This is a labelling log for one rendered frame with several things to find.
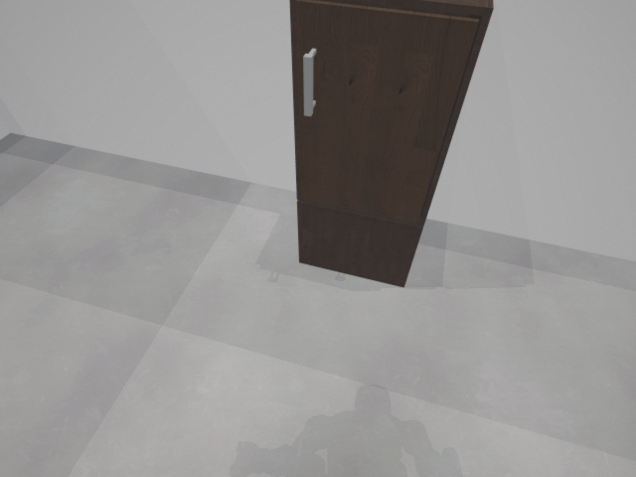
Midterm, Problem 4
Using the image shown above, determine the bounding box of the cupboard door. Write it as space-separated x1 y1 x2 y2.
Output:
296 0 479 224

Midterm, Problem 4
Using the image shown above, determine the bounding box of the handle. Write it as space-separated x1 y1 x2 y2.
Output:
303 48 316 116

